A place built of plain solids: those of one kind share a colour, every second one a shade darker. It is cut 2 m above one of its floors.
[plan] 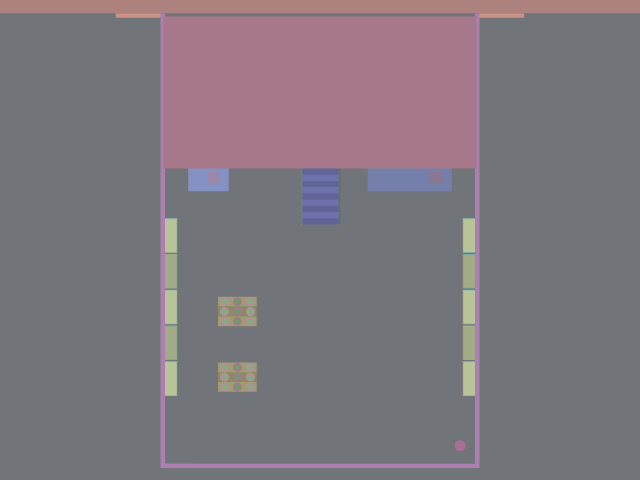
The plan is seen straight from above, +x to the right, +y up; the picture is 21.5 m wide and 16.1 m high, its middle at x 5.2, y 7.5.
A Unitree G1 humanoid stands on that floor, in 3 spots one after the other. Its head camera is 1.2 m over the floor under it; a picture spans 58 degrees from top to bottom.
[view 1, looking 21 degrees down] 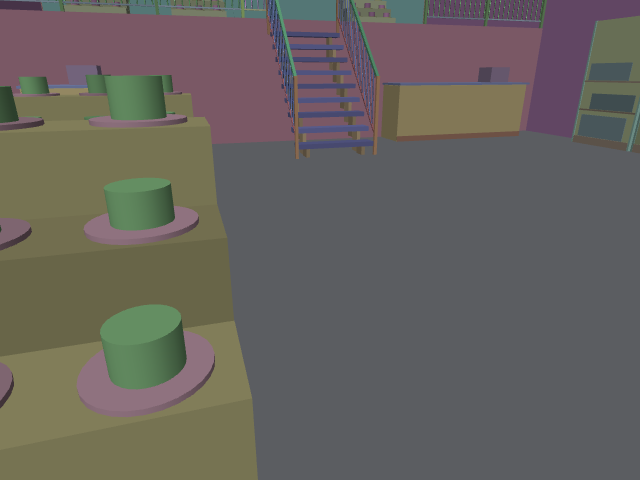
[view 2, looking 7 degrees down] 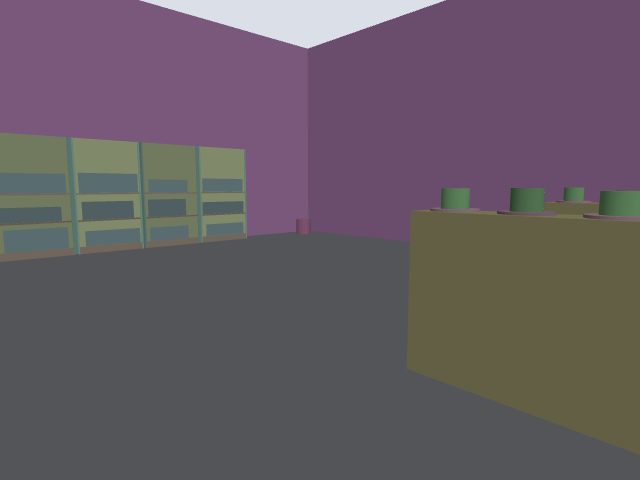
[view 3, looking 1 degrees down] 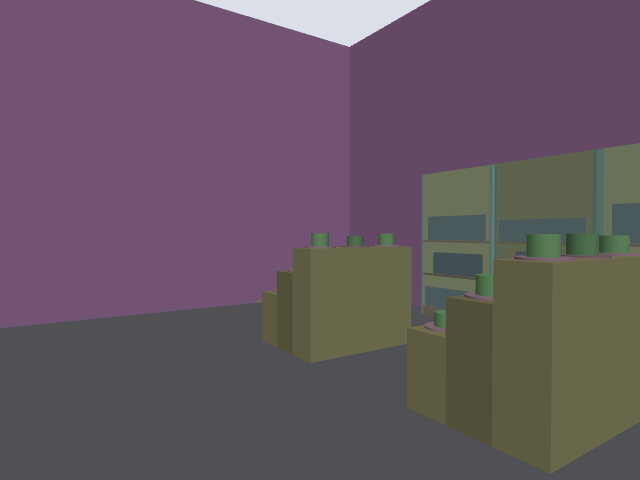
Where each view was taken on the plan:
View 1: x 3.00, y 1.65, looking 73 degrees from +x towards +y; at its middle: ground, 3.35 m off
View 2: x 1.46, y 7.89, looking -43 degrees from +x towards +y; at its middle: ground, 9.85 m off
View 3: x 5.22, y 6.72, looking -124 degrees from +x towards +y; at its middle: crown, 4.13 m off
